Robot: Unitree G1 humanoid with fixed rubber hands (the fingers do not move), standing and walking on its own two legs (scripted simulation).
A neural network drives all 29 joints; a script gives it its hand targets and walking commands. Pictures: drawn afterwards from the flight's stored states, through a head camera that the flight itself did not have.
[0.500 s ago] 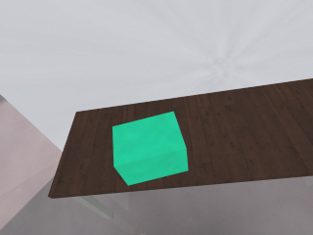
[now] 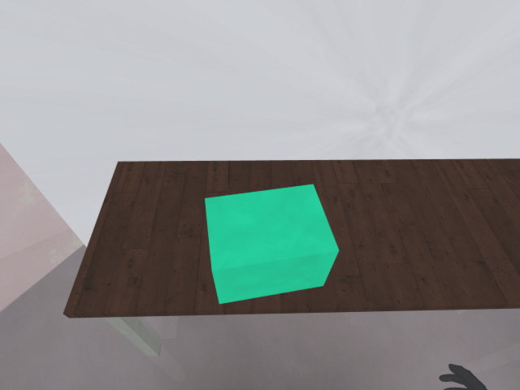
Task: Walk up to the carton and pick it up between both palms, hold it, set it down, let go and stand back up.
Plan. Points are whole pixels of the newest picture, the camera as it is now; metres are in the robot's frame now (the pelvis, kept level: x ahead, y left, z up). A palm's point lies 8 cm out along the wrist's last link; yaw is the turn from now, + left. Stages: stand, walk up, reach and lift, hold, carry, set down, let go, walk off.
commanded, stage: walk up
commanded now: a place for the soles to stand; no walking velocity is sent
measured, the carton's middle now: (266, 243) +0.43 +0.00 -0.12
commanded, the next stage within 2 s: reach and lift in 0.92 s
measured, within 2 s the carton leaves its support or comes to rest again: neither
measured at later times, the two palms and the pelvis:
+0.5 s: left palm out of the picture +0.05 +0.33 -0.09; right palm out of the picture +0.13 -0.30 -0.10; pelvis +0.00 +0.00 +0.00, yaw +0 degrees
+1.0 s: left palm out of the picture +0.07 +0.32 -0.10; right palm out of the picture +0.13 -0.30 -0.11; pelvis -0.01 +0.00 +0.00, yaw +0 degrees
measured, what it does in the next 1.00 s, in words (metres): stands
